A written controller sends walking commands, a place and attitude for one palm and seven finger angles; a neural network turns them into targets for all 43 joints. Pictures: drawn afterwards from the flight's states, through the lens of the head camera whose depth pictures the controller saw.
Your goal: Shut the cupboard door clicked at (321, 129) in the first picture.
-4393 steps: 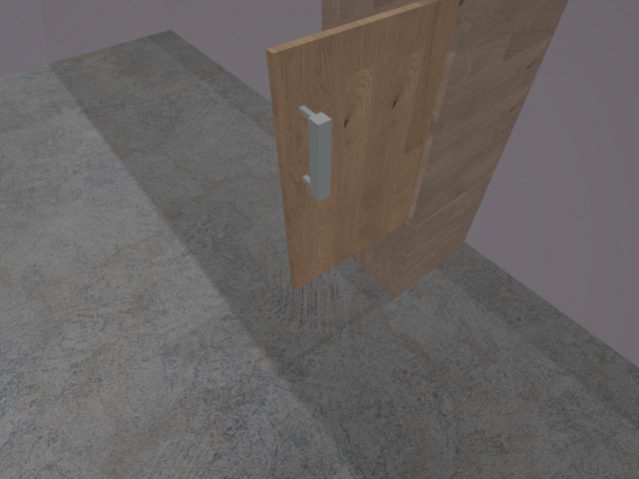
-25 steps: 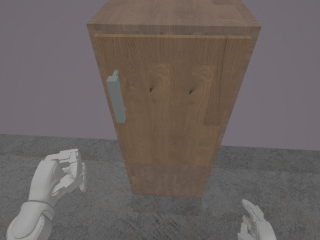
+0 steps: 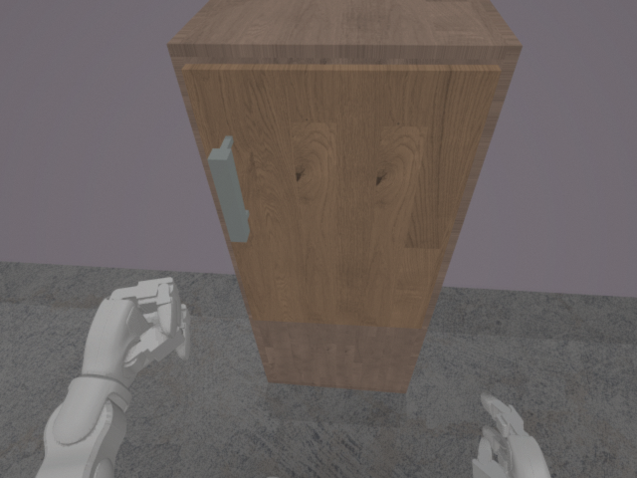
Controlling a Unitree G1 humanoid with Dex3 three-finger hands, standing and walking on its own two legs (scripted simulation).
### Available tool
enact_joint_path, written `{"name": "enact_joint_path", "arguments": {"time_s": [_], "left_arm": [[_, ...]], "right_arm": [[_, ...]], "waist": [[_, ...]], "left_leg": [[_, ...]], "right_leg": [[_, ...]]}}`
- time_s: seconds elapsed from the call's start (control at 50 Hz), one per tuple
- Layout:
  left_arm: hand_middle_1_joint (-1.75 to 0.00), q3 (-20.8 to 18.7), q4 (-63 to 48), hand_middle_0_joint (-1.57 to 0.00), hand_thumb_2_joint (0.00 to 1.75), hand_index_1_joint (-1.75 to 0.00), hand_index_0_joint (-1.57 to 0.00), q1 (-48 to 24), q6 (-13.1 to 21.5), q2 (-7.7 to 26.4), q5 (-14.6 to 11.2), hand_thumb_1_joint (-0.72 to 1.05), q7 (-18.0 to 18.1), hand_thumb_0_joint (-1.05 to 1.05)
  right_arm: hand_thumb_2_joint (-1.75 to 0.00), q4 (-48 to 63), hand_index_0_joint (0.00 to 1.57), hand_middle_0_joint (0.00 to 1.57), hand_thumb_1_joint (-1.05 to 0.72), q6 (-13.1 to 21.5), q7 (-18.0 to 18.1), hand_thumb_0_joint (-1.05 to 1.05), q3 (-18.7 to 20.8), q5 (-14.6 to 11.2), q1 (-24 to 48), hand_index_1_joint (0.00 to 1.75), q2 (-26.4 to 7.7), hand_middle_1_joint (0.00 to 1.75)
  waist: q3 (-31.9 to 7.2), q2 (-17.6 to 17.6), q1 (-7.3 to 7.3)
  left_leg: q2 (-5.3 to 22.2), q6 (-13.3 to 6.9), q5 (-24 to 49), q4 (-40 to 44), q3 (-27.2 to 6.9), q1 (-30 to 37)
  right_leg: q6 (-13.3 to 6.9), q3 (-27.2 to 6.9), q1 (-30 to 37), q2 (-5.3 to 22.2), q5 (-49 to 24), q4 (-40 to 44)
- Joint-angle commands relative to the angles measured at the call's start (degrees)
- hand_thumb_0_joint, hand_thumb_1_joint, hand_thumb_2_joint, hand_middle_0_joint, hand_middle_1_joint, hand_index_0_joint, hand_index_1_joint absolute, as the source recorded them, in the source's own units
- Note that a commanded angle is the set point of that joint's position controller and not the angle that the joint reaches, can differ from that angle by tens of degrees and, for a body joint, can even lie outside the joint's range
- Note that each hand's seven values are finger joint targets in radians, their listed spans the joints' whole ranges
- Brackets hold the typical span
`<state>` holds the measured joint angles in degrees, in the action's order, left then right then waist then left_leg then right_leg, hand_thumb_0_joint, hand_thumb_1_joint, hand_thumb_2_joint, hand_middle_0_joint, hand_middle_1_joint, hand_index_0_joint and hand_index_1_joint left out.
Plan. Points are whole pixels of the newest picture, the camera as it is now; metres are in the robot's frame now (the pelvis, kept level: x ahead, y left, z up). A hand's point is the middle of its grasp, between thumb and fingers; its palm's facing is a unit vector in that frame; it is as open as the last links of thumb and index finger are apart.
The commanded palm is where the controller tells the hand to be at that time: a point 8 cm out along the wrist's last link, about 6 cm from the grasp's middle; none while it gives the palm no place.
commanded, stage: bring the fist close to the handle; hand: left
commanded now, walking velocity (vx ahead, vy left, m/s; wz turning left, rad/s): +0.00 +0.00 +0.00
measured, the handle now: (234, 190) +0.49 +0.17 +0.11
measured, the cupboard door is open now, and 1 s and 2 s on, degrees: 1 1 0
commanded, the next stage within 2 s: push the door shut along its arc in 1.20 s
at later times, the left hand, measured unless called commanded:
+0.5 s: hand (221, 267) +0.34 +0.15 +0.11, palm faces -0.01 -1.00 -0.04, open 3.1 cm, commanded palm +0.32 +0.20 +0.11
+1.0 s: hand (241, 237) +0.40 +0.14 +0.10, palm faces -0.01 -1.00 -0.01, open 3.1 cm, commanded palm +0.37 +0.19 +0.11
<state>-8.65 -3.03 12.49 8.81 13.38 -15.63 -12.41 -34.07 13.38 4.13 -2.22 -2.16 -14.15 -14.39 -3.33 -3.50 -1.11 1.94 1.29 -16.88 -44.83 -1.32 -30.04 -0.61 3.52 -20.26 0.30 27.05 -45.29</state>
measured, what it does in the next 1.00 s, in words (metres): stands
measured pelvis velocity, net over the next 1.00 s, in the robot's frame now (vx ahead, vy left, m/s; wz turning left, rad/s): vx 0.01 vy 0.01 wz -0.05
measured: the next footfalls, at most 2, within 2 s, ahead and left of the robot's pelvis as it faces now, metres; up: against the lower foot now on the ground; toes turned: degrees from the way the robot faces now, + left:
none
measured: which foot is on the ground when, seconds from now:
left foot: down 0.00-1.00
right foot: down 0.00-1.00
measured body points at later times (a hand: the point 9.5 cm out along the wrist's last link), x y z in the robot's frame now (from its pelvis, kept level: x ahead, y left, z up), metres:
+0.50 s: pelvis +0.01 +0.00 +0.00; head +0.01 -0.01 +0.45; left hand +0.33 +0.21 +0.11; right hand +0.15 -0.24 -0.09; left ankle +0.07 +0.13 -0.71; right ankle -0.03 -0.11 -0.71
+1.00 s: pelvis +0.01 +0.01 +0.00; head +0.03 +0.00 +0.45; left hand +0.39 +0.19 +0.11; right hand +0.11 -0.25 -0.10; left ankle +0.07 +0.13 -0.71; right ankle -0.03 -0.11 -0.71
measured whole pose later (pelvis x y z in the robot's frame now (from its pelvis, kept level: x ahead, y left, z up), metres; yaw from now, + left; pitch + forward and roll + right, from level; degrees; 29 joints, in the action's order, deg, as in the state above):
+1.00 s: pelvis +0.01 +0.01 +0.00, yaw -3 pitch +5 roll +0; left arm -9.2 29.1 -19.2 10.9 11.4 -9.9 -3.9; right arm -36.9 4.0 1.5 -0.2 -1.6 -16.7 -14.2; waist -4.0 -2.0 2.3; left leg 2.6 0.5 -17.0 -42.7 1.9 -31.0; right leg 0.2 0.2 -22.7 0.1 25.9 -43.4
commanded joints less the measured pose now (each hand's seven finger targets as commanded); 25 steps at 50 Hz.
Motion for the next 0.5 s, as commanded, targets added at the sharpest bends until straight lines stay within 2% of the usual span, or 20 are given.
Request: {"name": "enact_joint_path", "arguments": {"time_s": [0.0, 0.02, 0.06, 0.08, 0.1, 0.12, 0.16, 0.18, 0.22, 0.26, 0.28, 0.3, 0.32, 0.34, 0.36, 0.38, 0.42, 0.44, 0.48], "left_arm": [[-1.50, -3.2, -9.0, -1.30, 0.90, -1.50, -1.30, -17.6, 3.0, 7.8, -0.2, 0.90, 1.2, 0.00], [-1.50, -5.4, -7.4, -1.30, 0.90, -1.50, -1.30, -17.3, 2.6, 9.8, -0.1, 0.90, 1.6, 0.00], [-1.50, -4.8, -6.4, -1.30, 0.90, -1.50, -1.30, -20.2, 2.2, 9.0, 0.1, 0.90, 1.9, 0.00], [-1.50, -5.0, -5.9, -1.30, 0.90, -1.50, -1.30, -19.5, 2.1, 8.6, 0.1, 0.90, 2.1, 0.00], [-1.50, -4.1, -6.4, -1.30, 0.90, -1.50, -1.30, -20.1, 2.0, 7.6, 0.2, 0.90, 2.2, 0.00], [-1.50, -5.3, -5.2, -1.30, 0.90, -1.50, -1.30, -19.2, 1.9, 9.1, 0.5, 0.90, 2.6, 0.00], [-1.50, -3.7, -5.2, -1.30, 0.90, -1.50, -1.30, -21.0, 1.9, 7.1, 0.6, 0.90, 2.9, 0.00], [-1.50, -2.6, -5.0, -1.30, 0.90, -1.50, -1.30, -21.9, 1.9, 6.3, 0.9, 0.90, 3.1, 0.00], [-1.50, -2.0, -2.2, -1.30, 0.90, -1.50, -1.30, -22.4, 1.7, 5.9, 1.3, 0.90, 3.9, 0.00], [-1.50, -1.9, -1.3, -1.30, 0.90, -1.50, -1.30, -29.0, 1.9, 6.5, 1.8, 0.90, 4.7, 0.00], [-1.50, -2.7, -0.7, -1.30, 0.90, -1.50, -1.30, -29.9, 2.1, 7.2, 2.0, 0.90, 5.0, 0.00], [-1.50, -2.8, -0.2, -1.30, 0.90, -1.50, -1.30, -30.7, 2.2, 7.3, 2.4, 0.90, 5.3, 0.00], [-1.50, -3.2, 0.2, -1.30, 0.90, -1.50, -1.30, -32.1, 2.5, 8.3, 2.8, 0.90, 5.9, 0.00], [-1.50, -1.3, 0.4, -1.30, 0.90, -1.50, -1.30, -34.3, 2.7, 6.3, 3.2, 0.90, 6.0, 0.00], [-1.50, -1.2, 0.6, -1.30, 0.90, -1.50, -1.30, -37.3, 3.1, 6.5, 3.2, 0.90, 6.3, 0.00], [-1.50, -2.7, 2.0, -1.30, 0.90, -1.50, -1.30, -36.9, 3.2, 7.5, 3.1, 0.90, 6.6, 0.00], [-1.50, -3.2, 3.3, -1.30, 0.90, -1.50, -1.30, -35.7, 3.6, 8.1, 3.4, 0.90, 6.7, 0.00], [-1.50, -2.0, 4.3, -1.30, 0.90, -1.50, -1.30, -35.7, 3.5, 6.3, 3.2, 0.90, 6.5, 0.00], [-1.50, -0.4, 6.6, -1.30, 0.90, -1.50, -1.30, -39.3, 3.2, 5.0, 3.2, 0.90, 6.4, 0.00]], "right_arm": [[-0.90, 8.5, 0.20, 0.20, -0.90, 2.6, 0.7, 0.00, 2.4, -0.1, 5.3, 0.30, -6.1, 0.30], [-0.90, 8.2, 0.20, 0.20, -0.90, 2.4, 0.7, 0.00, 2.6, -0.1, 5.1, 0.30, -6.4, 0.30], [-0.90, 8.2, 0.20, 0.20, -0.90, 1.8, 0.5, 0.00, 2.5, -0.2, 5.8, 0.30, -6.0, 0.30], [-0.90, 8.4, 0.20, 0.20, -0.90, 1.6, 0.3, 0.00, 2.6, -0.1, 5.8, 0.30, -5.9, 0.30], [-0.90, 8.7, 0.20, 0.20, -0.90, 1.5, 0.1, 0.00, 2.5, -0.2, 6.0, 0.30, -5.8, 0.30], [-0.90, 8.7, 0.20, 0.20, -0.90, 1.3, -0.1, 0.00, 2.7, -0.1, 5.7, 0.30, -6.0, 0.30], [-0.90, 8.9, 0.20, 0.20, -0.90, 0.9, -0.4, 0.00, 2.7, -0.2, 5.9, 0.30, -5.8, 0.30], [-0.90, 8.8, 0.20, 0.20, -0.90, 0.9, -0.5, 0.00, 2.8, -0.3, 5.8, 0.30, -5.7, 0.30], [-0.90, 8.5, 0.20, 0.20, -0.90, 0.6, -0.6, 0.00, 2.8, -0.2, 5.4, 0.30, -6.0, 0.30], [-0.90, 7.8, 0.20, 0.20, -0.90, 0.2, -0.5, 0.00, 2.9, -0.2, 5.4, 0.30, -6.3, 0.30], [-0.90, 7.6, 0.20, 0.20, -0.90, 0.0, -0.4, 0.00, 3.1, -0.1, 5.2, 0.30, -6.4, 0.30], [-0.90, 7.5, 0.20, 0.20, -0.90, -0.3, -0.4, 0.00, 3.0, -0.1, 5.4, 0.30, -6.3, 0.30], [-0.90, 7.2, 0.20, 0.20, -0.90, -0.5, -0.4, 0.00, 3.1, 0.0, 5.1, 0.30, -6.5, 0.30], [-0.90, 7.2, 0.20, 0.20, -0.90, -0.7, -0.4, 0.00, 3.0, 0.0, 5.4, 0.30, -6.2, 0.30], [-0.90, 6.7, 0.20, 0.20, -0.90, -0.7, -0.5, 0.00, 3.0, 0.0, 5.1, 0.30, -6.2, 0.30], [-0.90, 6.4, 0.20, 0.20, -0.90, -0.9, -0.5, 0.00, 3.2, 0.2, 4.9, 0.30, -6.3, 0.30], [-0.90, 6.2, 0.20, 0.20, -0.90, -1.4, -0.5, 0.00, 3.4, 0.3, 4.5, 0.30, -6.5, 0.30], [-0.90, 6.4, 0.20, 0.20, -0.90, -1.6, -0.7, 0.00, 3.3, 0.2, 4.6, 0.30, -6.2, 0.30], [-0.90, 6.0, 0.20, 0.20, -0.90, -2.0, -0.8, 0.00, 3.3, 0.0, 4.5, 0.30, -6.3, 0.30]], "waist": [[-7.0, 3.4, 1.32], [-7.7, 5.1, 0.89], [-8.6, 3.4, 0.78], [-9.6, 2.5, 0.17], [-10.2, 1.6, 0.18], [-10.8, 3.7, -0.23], [-10.1, 1.9, 0.26], [-9.6, 2.1, 0.61], [-7.2, 5.0, 0.90], [-6.8, 5.3, 2.02], [-8.2, 5.0, 1.56], [-8.8, 3.2, 1.34], [-9.5, 4.2, 1.57], [-10.4, 2.6, 1.80], [-11.0, 2.3, 2.29], [-12.1, 2.5, 1.57], [-14.2, 3.5, 1.32], [-14.0, 3.2, 1.29], [-12.2, 2.9, 2.18]], "left_leg": [[-2.0, -2.8, 2.9, 6.0, 0.4, 12.1], [-1.9, -2.9, 3.5, 5.9, 0.5, 11.6], [-2.0, -2.7, 5.0, 6.2, 1.0, 12.4], [-2.0, -2.6, 6.0, 6.4, 1.0, 13.1], [-2.1, -2.6, 6.8, 6.5, 1.2, 13.8], [-1.9, -2.7, 7.4, 6.4, 1.2, 13.4], [-1.9, -2.6, 8.1, 6.6, 1.6, 14.0], [-1.9, -2.5, 7.5, 6.8, 1.6, 14.2], [-1.6, -2.6, 6.2, 7.0, 1.4, 12.9], [-1.7, -2.7, 4.9, 7.1, 1.4, 13.1], [-1.8, -2.6, 4.8, 7.1, 1.5, 13.3], [-1.8, -2.6, 5.2, 7.2, 1.5, 13.7], [-1.7, -2.7, 5.4, 7.0, 1.4, 13.8], [-1.7, -2.6, 5.9, 7.1, 1.5, 14.6], [-1.7, -2.6, 6.3, 6.9, 1.3, 15.2], [-1.7, -2.5, 7.0, 6.8, 1.3, 15.6], [-1.7, -2.7, 9.6, 6.5, 1.6, 15.9], [-1.7, -2.6, 10.0, 6.7, 1.6, 15.8], [-1.7, -2.5, 8.6, 6.6, 1.8, 15.5]], "right_leg": [[1.0, -2.6, -8.0, -0.9, -11.2, 11.0], [1.2, -2.9, -7.1, -0.8, -11.6, 11.3], [1.1, -2.9, -6.2, -0.6, -14.0, 10.9], [0.9, -2.5, -5.4, -0.8, -15.5, 10.4], [0.8, -2.2, -5.2, -0.8, -16.9, 10.2], [0.9, -2.2, -4.2, -0.8, -17.5, 10.1], [0.9, -1.9, -4.9, -0.9, -19.1, 10.0], [0.9, -1.7, -5.5, -1.0, -18.3, 10.1], [1.1, -1.6, -6.3, -1.2, -16.4, 10.8], [1.2, -2.0, -7.6, -1.1, -15.1, 11.2], [1.1, -2.2, -7.1, -1.1, -14.6, 11.1], [0.8, -2.1, -6.9, -1.2, -14.8, 10.8], [0.9, -2.2, -6.6, -1.2, -14.7, 10.8], [0.7, -2.0, -6.7, -1.1, -15.4, 10.5], [0.7, -2.0, -7.0, -1.2, -16.0, 10.3], [0.6, -2.0, -6.3, -1.2, -16.9, 10.2], [0.6, -2.0, -4.6, -1.3, -20.3, 9.7], [0.6, -1.8, -4.5, -1.2, -21.1, 9.5], [0.8, -1.8, -6.3, -1.4, -20.1, 10.0]]}}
